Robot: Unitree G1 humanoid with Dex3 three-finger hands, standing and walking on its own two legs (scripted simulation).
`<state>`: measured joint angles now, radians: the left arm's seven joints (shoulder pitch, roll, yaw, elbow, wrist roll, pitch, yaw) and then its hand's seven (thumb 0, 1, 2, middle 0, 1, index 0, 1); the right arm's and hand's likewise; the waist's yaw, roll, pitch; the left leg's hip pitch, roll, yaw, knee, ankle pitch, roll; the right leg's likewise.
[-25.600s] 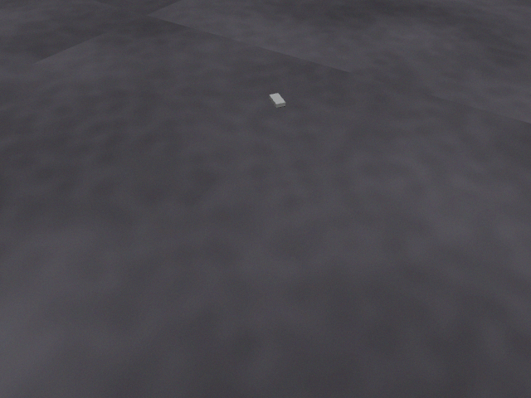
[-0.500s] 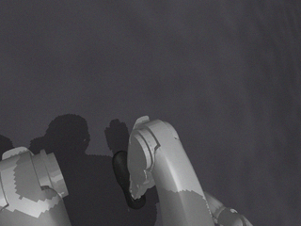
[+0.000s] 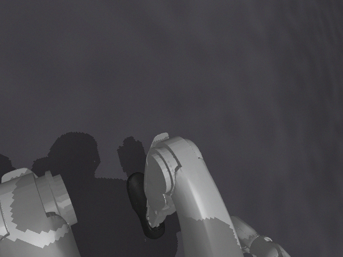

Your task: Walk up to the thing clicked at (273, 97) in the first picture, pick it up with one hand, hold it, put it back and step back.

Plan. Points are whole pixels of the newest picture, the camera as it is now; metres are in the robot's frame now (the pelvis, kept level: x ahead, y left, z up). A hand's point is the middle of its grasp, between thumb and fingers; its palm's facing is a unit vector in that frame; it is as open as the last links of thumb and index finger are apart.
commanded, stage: settle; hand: left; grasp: from above
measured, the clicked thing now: out of the picture +0.42 +0.40 -0.29
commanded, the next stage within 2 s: lift in 1.00 s
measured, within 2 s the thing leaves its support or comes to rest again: leaves its support in 0.44 s
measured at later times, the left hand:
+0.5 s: hand out of the picture +0.40 +0.39 -0.24, palm faces -0.41 -0.19 -0.89, open 9.6 cm
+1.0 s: hand out of the picture +0.39 +0.39 -0.15, palm faces -0.45 -0.15 -0.88, open 9.5 cm
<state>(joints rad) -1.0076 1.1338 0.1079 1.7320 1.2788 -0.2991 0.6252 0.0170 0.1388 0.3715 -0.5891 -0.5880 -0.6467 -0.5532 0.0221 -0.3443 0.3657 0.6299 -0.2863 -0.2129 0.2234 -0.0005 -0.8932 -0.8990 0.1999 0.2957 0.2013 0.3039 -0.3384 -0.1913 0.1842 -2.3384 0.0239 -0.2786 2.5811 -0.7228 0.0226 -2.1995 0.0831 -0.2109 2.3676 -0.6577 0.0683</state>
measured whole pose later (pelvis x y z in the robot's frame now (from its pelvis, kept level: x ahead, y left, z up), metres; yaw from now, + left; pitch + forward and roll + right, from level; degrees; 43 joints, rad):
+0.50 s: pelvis +0.01 +0.00 +0.00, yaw +1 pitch +28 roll -16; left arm -0.87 1.03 0.22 1.50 1.28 -0.27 0.50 0.04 0.10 0.28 -0.74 -0.41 -0.81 -0.36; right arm 0.07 -0.33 0.28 0.65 -0.26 -0.17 0.23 0.00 -0.91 -0.90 0.20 0.30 0.20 0.30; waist -0.29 -0.14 0.12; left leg -2.36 0.01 -0.26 2.56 -0.72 0.01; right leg -2.22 0.06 -0.20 2.37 -0.68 0.05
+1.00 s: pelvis +0.00 -0.01 +0.02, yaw +6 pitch +32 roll -11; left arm -0.88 0.86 0.14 1.31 1.22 -0.25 0.29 0.04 0.09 0.22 -0.81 -0.34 -0.87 -0.31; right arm 0.12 -0.31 0.14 0.68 -0.14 -0.06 0.19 0.00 -0.90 -0.90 0.20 0.30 0.20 0.30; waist -0.22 -0.03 0.01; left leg -2.35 0.01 -0.17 2.45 -0.68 0.01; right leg -2.24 0.04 -0.13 2.33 -0.67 0.04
